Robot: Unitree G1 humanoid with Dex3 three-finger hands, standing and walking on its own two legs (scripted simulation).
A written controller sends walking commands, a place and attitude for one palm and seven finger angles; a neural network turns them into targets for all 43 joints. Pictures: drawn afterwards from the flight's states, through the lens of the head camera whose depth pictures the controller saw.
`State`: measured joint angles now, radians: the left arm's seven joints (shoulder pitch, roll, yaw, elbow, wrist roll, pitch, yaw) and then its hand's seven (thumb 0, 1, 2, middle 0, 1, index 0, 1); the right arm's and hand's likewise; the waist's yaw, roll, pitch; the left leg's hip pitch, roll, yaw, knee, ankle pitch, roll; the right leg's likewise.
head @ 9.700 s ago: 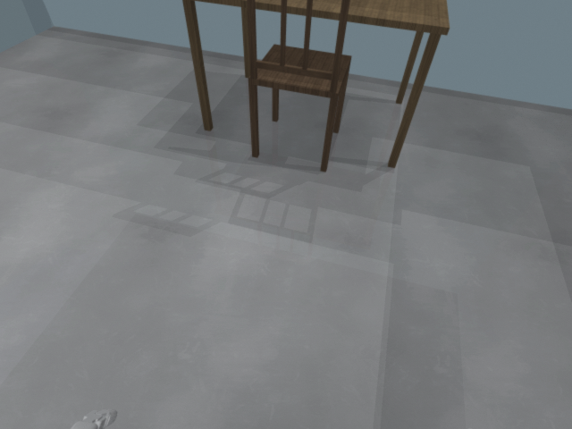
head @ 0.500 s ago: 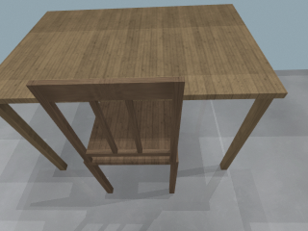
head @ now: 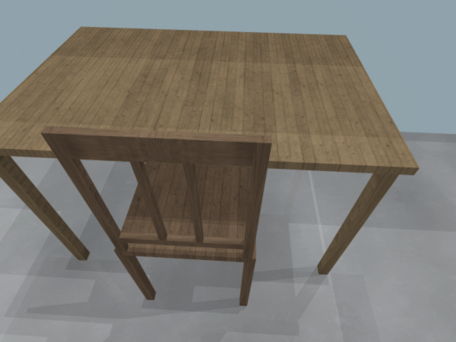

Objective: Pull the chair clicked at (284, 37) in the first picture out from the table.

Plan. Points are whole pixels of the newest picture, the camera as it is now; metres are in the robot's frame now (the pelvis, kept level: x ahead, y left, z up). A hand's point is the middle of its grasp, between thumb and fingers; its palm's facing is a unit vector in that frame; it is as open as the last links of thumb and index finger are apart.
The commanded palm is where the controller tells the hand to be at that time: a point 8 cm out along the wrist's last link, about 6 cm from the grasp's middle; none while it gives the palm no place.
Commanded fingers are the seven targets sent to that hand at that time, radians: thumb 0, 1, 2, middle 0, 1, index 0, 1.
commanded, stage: come to a stop and stand still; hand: left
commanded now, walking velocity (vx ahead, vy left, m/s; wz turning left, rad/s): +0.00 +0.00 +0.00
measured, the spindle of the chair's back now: (152, 204) +0.42 +0.21 -0.06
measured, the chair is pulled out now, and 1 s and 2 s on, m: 0.00 0.00 0.00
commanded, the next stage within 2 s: look again from close up in 0.04 s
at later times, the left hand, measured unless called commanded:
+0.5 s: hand out of the picture -0.01 +0.18 -0.18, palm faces +0.00 -0.98 -0.18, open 7.3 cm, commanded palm none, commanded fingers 0.00 0.90 0.90 -0.20 -0.30 -0.20 -0.30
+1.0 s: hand out of the picture -0.02 +0.19 -0.18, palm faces +0.01 -0.99 -0.16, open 7.3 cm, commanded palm none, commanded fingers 0.00 0.90 0.90 -0.20 -0.30 -0.20 -0.30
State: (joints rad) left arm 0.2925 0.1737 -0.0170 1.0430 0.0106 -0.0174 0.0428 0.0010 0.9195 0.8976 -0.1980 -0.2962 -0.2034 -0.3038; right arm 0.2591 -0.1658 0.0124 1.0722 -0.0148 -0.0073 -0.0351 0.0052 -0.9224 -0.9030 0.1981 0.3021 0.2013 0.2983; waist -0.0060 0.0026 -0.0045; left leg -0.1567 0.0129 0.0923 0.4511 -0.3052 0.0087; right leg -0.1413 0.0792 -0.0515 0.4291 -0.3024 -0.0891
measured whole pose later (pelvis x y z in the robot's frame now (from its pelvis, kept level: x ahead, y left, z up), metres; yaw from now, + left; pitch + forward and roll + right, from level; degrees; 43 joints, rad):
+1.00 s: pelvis -0.01 +0.03 +0.00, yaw +0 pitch +0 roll +0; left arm 0.35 0.15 -0.04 1.09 0.01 -0.02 0.04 0.00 0.91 0.90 -0.20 -0.30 -0.20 -0.30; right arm 0.31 -0.11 0.02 1.17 -0.01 -0.03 -0.04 0.00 -0.91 -0.90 0.20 0.30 0.20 0.30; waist 0.00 -0.03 -0.01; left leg -0.13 -0.03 0.11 0.39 -0.27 0.06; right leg -0.13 0.04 -0.04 0.40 -0.27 -0.05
